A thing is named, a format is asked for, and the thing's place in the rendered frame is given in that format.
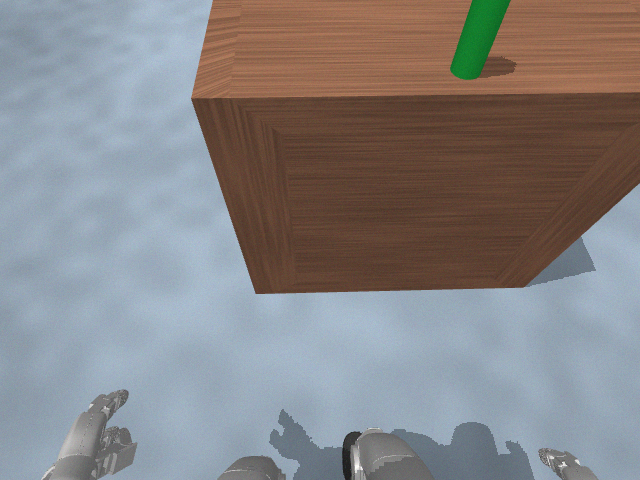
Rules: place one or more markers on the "left robot hand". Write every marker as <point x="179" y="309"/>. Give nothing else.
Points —
<point x="88" y="436"/>

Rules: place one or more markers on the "right robot hand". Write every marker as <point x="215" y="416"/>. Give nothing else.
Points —
<point x="565" y="465"/>

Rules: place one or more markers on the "left robot arm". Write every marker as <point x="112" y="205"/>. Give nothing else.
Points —
<point x="74" y="467"/>

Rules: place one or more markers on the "right robot foot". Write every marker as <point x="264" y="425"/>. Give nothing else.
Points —
<point x="348" y="441"/>

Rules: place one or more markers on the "bottle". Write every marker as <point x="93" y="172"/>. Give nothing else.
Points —
<point x="480" y="29"/>

